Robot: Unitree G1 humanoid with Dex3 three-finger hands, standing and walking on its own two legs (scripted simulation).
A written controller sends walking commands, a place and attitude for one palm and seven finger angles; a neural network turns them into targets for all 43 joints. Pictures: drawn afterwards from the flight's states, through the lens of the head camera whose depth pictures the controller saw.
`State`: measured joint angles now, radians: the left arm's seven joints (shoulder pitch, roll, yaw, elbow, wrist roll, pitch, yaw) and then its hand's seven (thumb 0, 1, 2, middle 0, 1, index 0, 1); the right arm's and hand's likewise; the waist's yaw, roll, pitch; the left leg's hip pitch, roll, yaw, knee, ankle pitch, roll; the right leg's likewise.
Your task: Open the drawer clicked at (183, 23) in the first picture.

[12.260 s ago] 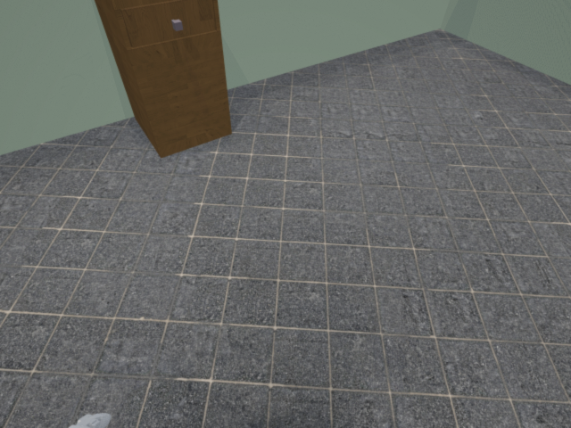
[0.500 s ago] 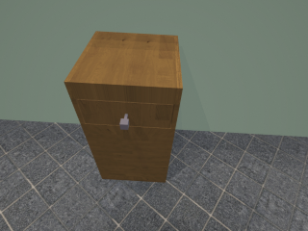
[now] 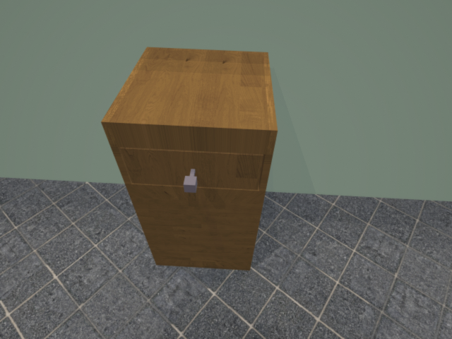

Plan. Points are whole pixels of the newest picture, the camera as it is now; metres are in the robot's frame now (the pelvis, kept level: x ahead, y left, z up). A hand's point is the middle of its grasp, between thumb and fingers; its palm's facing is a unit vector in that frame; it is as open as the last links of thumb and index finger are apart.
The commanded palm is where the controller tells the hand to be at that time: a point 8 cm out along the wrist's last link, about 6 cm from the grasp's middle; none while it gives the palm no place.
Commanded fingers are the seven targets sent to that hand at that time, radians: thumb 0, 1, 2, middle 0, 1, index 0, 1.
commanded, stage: look again from close up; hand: left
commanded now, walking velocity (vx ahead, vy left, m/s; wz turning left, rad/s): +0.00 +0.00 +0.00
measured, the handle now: (191, 179) +0.54 +0.13 -0.10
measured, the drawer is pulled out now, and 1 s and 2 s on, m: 0.00 0.00 0.00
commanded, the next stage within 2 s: shuffle to correct the standing spot in 0.18 s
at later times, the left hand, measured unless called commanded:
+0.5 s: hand out of the picture +0.00 +0.14 -0.18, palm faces -0.02 -0.99 -0.14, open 7.4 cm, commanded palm none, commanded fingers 0.00 0.90 0.90 -0.20 -0.30 -0.20 -0.30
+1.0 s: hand out of the picture +0.04 +0.08 -0.16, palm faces +0.06 -0.97 -0.23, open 7.3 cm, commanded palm none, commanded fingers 0.00 0.90 0.90 -0.20 -0.30 -0.20 -0.30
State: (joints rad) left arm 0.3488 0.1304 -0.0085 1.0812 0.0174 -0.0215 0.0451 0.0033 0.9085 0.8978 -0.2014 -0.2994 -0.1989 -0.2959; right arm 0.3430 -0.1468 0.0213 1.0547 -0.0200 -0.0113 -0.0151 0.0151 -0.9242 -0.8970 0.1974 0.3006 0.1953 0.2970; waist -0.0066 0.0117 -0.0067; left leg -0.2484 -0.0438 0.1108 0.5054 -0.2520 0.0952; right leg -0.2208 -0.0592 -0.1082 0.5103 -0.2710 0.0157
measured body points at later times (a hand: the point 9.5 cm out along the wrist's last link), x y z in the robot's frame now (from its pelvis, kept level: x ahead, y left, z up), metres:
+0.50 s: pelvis +0.01 -0.01 +0.00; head +0.03 +0.00 +0.45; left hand +0.00 +0.20 -0.16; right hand -0.01 -0.22 -0.15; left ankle +0.02 +0.05 -0.74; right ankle +0.00 -0.13 -0.73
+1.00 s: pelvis +0.02 -0.10 +0.01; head +0.04 -0.11 +0.46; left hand +0.04 +0.13 -0.14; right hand +0.04 -0.32 -0.16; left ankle +0.01 +0.02 -0.70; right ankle +0.03 -0.18 -0.74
